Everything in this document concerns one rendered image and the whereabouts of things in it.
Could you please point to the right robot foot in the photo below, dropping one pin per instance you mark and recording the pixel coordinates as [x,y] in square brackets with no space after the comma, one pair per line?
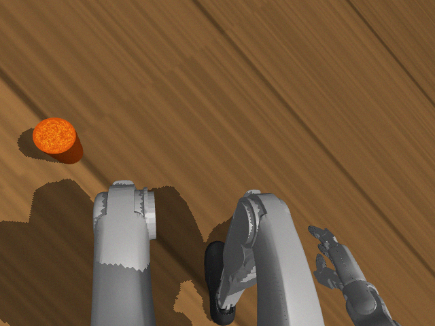
[213,271]

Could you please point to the cup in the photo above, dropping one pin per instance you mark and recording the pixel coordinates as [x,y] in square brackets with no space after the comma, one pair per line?
[57,138]

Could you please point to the right robot hand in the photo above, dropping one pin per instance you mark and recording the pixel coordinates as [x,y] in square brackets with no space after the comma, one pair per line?
[346,267]

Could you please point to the right robot arm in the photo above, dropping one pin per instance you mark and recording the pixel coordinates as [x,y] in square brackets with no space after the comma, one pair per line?
[364,305]

